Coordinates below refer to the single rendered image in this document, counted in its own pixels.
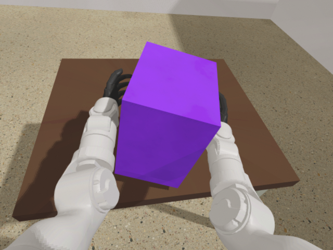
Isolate robot right forearm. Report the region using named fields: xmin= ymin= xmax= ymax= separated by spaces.
xmin=206 ymin=122 xmax=263 ymax=203

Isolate table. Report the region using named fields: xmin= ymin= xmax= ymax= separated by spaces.
xmin=12 ymin=58 xmax=300 ymax=222

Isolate robot right hand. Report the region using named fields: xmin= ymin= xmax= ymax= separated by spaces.
xmin=219 ymin=92 xmax=228 ymax=124

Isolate robot left hand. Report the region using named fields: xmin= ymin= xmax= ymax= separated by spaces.
xmin=103 ymin=68 xmax=132 ymax=106

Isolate robot left forearm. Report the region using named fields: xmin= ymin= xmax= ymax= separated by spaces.
xmin=54 ymin=97 xmax=119 ymax=206

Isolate robot right upper arm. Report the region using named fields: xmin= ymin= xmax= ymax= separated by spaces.
xmin=209 ymin=187 xmax=322 ymax=250

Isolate robot left upper arm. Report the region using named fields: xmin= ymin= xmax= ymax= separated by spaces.
xmin=3 ymin=166 xmax=120 ymax=250

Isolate carton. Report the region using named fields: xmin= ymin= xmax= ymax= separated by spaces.
xmin=114 ymin=42 xmax=221 ymax=188

